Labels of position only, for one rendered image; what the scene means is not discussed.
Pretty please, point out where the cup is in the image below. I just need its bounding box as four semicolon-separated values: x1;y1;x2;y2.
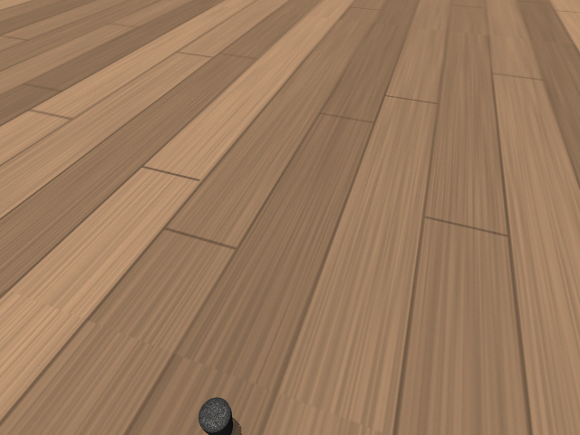
198;397;233;435

